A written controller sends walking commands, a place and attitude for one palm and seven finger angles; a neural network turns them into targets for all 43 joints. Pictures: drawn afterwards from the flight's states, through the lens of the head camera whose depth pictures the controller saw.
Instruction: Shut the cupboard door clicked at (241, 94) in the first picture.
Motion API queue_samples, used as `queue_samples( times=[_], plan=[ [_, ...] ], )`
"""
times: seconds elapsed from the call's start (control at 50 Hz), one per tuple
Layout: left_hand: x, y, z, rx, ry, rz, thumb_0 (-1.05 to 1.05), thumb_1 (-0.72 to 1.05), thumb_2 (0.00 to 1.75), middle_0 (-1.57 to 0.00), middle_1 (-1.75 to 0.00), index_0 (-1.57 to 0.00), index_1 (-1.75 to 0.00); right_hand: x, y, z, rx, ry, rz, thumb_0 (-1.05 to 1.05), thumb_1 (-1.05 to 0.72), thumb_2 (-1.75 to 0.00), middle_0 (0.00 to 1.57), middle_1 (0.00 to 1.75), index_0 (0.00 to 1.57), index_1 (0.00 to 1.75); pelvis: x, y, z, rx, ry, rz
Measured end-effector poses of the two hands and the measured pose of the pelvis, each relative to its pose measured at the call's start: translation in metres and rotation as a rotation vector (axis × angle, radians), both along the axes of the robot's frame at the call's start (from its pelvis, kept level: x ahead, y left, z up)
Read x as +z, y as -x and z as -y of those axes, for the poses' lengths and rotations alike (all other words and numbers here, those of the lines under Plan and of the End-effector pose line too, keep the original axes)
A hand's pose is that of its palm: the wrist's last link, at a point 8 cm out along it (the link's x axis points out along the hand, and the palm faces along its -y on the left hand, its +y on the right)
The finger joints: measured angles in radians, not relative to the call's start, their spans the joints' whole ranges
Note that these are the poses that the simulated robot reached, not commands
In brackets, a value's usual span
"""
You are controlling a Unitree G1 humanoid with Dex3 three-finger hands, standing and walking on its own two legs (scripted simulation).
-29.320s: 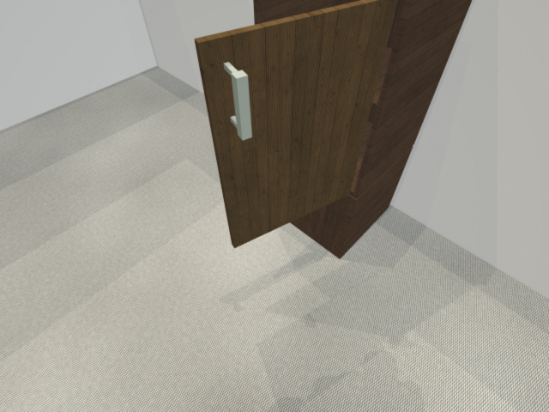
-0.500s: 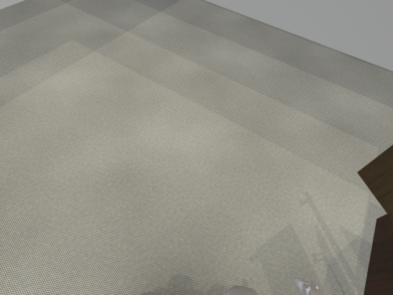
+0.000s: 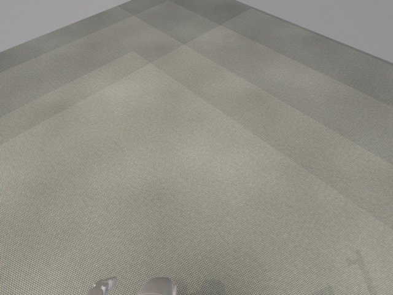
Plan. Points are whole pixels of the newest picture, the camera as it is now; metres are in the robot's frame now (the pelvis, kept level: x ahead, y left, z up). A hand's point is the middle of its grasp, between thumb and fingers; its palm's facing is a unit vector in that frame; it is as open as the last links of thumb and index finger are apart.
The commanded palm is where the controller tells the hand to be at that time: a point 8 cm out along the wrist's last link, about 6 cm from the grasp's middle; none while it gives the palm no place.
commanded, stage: turn to face it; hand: left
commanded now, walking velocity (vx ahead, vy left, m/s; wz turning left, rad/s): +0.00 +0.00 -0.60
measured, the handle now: out of the picture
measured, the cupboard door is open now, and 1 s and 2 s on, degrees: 48 48 48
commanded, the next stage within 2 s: none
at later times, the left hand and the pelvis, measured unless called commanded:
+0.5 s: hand (115, 288) +0.16 +0.20 -0.17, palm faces -0.08 -0.97 -0.21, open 7.4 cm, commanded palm none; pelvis +0.10 +0.01 -0.01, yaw -10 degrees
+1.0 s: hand (136, 223) +0.31 +0.18 -0.19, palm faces -0.40 -0.89 -0.20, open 7.4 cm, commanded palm none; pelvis +0.16 +0.02 -0.01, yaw -27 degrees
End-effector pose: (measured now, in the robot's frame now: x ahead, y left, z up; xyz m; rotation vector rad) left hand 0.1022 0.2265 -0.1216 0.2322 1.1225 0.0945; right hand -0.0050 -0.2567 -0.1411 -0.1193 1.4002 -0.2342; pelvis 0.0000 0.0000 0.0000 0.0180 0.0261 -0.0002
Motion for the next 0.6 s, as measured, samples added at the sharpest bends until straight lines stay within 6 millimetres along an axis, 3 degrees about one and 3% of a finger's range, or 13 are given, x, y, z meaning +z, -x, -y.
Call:
queue_samples(
  times=[0.08, 0.16, 0.2, 0.26, 0.34, 0.42, 0.6],
  plan=[
    [-0.008, 0.023, -0.009, 0.095, -0.002, -0.088, 0.00, 0.93, 0.90, -0.21, -0.30, -0.20, -0.30, 0.007, -0.072, -0.004, 0.094, 0.010, 0.073, 0.01, -0.91, -0.89, 0.20, 0.29, 0.19, 0.30, 0.002, -0.023, -0.001, 0.035, -0.003, -0.004],
    [-0.024, 0.047, -0.020, 0.146, 0.017, -0.203, 0.00, 0.93, 0.90, -0.21, -0.30, -0.20, -0.30, 0.007, -0.140, -0.024, 0.166, 0.021, 0.168, 0.01, -0.91, -0.89, 0.20, 0.29, 0.19, 0.30, -0.005, -0.048, -0.012, 0.017, 0.022, 0.001],
    [-0.036, 0.055, -0.025, 0.159, 0.034, -0.268, 0.00, 0.93, 0.90, -0.21, -0.30, -0.20, -0.30, 0.005, -0.167, -0.038, 0.179, 0.027, 0.224, 0.01, -0.91, -0.89, 0.20, 0.29, 0.19, 0.30, -0.013, -0.062, -0.019, -0.004, 0.039, 0.006],
    [-0.041, 0.057, -0.027, 0.161, 0.047, -0.346, 0.00, 0.92, 0.90, -0.20, -0.30, -0.20, -0.30, 0.011, -0.190, -0.056, 0.177, 0.024, 0.272, 0.01, -0.91, -0.89, 0.20, 0.29, 0.19, 0.30, -0.012, -0.076, -0.024, -0.044, 0.031, 0.017],
    [-0.036, 0.034, -0.028, 0.129, 0.061, -0.362, 0.01, 0.92, 0.90, -0.20, -0.29, -0.20, -0.30, 0.014, -0.197, -0.067, 0.141, 0.011, 0.287, 0.01, -0.91, -0.89, 0.20, 0.30, 0.20, 0.30, -0.006, -0.084, -0.027, -0.080, 0.047, 0.027],
    [-0.028, -0.009, -0.029, 0.078, 0.049, -0.292, 0.01, 0.92, 0.90, -0.20, -0.30, -0.20, -0.30, 0.009, -0.184, -0.060, 0.078, -0.004, 0.249, 0.01, -0.90, -0.89, 0.21, 0.30, 0.20, 0.30, -0.003, -0.090, -0.024, -0.120, 0.051, 0.028],
    [-0.021, -0.108, -0.012, -0.080, -0.048, -0.101, 0.00, 0.91, 0.90, -0.20, -0.29, -0.20, -0.30, -0.021, -0.138, 0.009, -0.114, 0.037, 0.164, 0.00, -0.91, -0.89, 0.21, 0.30, 0.20, 0.30, -0.022, -0.108, 0.003, -0.228, 0.029, 0.030]
  ],
)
